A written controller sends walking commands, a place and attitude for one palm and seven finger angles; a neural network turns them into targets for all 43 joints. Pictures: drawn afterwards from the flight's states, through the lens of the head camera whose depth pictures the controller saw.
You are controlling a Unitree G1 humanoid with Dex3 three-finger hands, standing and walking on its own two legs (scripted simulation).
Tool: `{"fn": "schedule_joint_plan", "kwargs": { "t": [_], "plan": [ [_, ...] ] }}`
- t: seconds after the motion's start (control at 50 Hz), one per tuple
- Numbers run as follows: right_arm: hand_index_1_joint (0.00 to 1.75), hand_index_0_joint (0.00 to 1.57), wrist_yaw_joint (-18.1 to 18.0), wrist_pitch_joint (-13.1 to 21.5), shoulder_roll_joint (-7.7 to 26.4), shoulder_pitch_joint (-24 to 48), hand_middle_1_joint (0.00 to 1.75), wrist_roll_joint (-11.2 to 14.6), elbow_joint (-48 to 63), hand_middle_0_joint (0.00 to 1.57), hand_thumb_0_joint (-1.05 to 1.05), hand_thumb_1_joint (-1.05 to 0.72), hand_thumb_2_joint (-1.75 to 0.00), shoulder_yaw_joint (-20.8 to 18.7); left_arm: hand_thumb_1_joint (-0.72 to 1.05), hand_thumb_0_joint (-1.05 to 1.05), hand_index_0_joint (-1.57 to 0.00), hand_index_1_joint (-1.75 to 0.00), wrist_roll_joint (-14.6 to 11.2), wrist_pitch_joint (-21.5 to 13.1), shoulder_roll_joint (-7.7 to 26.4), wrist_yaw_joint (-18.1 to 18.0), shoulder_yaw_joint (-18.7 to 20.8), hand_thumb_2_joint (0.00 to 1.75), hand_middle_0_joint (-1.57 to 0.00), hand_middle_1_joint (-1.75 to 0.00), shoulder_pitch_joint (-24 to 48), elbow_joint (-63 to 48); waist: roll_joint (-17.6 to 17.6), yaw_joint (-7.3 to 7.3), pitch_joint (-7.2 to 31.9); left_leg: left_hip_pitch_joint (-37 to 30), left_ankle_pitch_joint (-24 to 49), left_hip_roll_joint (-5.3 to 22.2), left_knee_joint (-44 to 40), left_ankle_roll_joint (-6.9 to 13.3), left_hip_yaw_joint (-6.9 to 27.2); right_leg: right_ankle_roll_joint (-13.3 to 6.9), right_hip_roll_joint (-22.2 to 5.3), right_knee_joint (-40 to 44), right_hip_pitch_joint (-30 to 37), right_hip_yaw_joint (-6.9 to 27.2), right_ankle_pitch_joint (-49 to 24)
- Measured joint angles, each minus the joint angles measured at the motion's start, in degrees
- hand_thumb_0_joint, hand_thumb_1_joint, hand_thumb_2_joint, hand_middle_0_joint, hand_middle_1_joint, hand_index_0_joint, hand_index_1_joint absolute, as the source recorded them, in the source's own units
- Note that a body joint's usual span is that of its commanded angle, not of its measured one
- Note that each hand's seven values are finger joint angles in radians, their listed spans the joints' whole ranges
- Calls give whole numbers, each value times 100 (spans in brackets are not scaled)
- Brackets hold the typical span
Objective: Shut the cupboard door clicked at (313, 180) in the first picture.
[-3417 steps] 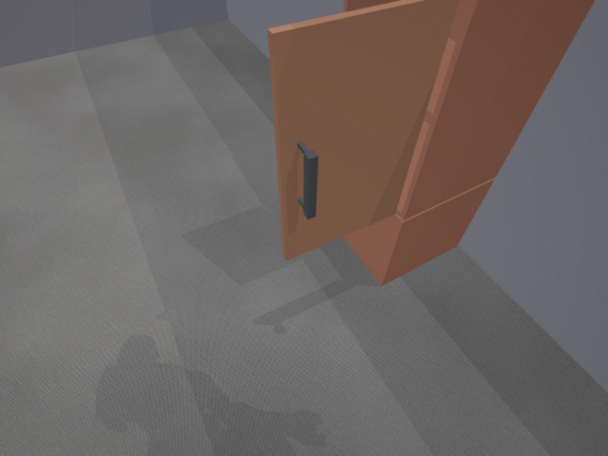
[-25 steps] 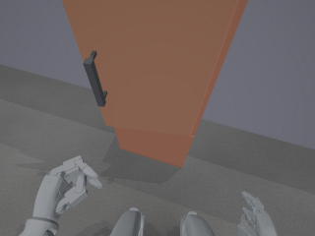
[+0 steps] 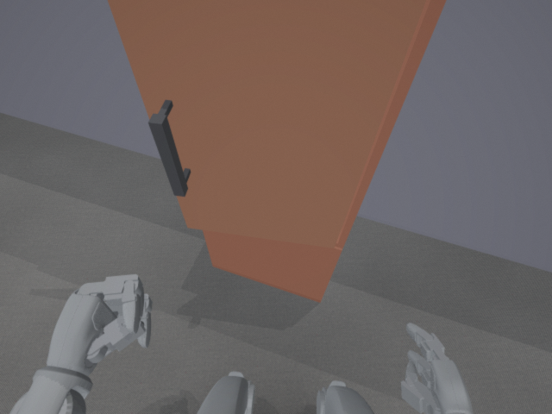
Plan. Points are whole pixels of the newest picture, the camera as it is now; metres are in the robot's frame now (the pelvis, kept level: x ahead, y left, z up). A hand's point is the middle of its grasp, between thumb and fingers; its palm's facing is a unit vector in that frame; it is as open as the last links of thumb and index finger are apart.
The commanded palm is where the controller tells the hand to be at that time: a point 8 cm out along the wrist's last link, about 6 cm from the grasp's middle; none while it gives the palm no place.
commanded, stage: raise the hand and make a fist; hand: left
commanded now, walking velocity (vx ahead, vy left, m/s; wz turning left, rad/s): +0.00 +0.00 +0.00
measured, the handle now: (174, 151) +0.50 +0.22 +0.05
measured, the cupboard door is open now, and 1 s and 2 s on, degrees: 11 11 11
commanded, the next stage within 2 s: bring the fist close to the handle in 0.42 s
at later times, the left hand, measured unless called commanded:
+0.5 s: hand (150, 329) +0.21 +0.17 +0.05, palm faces -0.07 -1.00 -0.04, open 3.1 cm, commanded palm +0.20 +0.23 +0.06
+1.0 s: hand (166, 261) +0.30 +0.17 +0.06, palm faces -0.09 -1.00 -0.03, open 3.1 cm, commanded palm +0.29 +0.23 +0.06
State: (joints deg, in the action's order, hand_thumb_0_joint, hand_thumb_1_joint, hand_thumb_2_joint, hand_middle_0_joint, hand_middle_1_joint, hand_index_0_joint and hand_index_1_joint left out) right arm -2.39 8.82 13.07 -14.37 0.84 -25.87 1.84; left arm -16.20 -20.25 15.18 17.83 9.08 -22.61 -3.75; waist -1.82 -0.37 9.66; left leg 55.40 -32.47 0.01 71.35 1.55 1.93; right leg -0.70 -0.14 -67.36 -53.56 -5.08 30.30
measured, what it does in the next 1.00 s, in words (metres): stands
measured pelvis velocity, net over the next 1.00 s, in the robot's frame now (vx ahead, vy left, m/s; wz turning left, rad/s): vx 0.00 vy -0.01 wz -0.01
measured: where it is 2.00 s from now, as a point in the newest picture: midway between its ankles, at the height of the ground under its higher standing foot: outside the picture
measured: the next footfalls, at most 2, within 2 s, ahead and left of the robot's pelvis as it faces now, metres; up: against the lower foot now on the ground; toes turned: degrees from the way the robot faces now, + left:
none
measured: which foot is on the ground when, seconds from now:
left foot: down 0.00-1.00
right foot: down 0.00-1.00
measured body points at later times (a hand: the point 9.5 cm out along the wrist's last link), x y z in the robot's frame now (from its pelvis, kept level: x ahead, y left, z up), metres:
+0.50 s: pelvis +0.00 -0.01 +0.00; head +0.06 +0.00 +0.44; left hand +0.21 +0.23 +0.06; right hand +0.18 -0.25 -0.07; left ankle +0.02 +0.10 -0.64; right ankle +0.02 -0.12 -0.64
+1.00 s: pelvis +0.00 -0.01 +0.01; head +0.07 +0.00 +0.45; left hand +0.30 +0.23 +0.06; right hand +0.15 -0.25 -0.08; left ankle +0.02 +0.10 -0.64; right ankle +0.02 -0.12 -0.64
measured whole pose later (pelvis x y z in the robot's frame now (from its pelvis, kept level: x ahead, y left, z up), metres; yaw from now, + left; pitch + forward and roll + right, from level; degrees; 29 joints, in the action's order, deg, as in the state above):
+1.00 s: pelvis +0.00 -0.01 +0.01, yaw +0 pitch +17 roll -2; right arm -2.6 7.5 14.7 -15.9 1.3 -29.0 1.5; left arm -15.5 -18.7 15.6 17.1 10.6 -2.0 12.8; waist -1.8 1.6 9.6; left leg 54.9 -31.1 0.1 68.7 1.2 0.9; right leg -1.0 0.0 -66.0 -54.0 -3.9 29.2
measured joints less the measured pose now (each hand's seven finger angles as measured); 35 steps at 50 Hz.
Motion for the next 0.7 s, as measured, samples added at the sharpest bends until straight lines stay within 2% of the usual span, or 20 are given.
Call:
{"fn": "schedule_joint_plan", "kwargs": {
  "t": [0.24,0.56,0.7],
  "plan": [
    [30,20,-38,-10,119,-149,30,38,-95,20,1,-91,-90,-144,90,2,-130,-150,-97,-93,-19,56,44,90,-130,-150,44,183,3,93,8,-69,44,23,-85,-41,-50,-41,22,5,8,53,-22],
    [30,20,-60,-35,80,-39,30,47,-14,20,1,-91,-90,-74,90,2,-130,-150,-70,-169,-41,53,-20,90,-130,-150,41,252,-2,42,8,-6,43,31,-19,-76,-12,-79,31,-73,-53,17,-4],
    [30,20,-112,24,129,23,30,40,-125,20,1,-91,-90,-1,90,2,-131,-150,-51,-134,29,85,35,90,-130,-150,741,652,-21,14,-5,146,23,20,89,-75,34,-80,20,-153,-174,-28,18]
  ]
}}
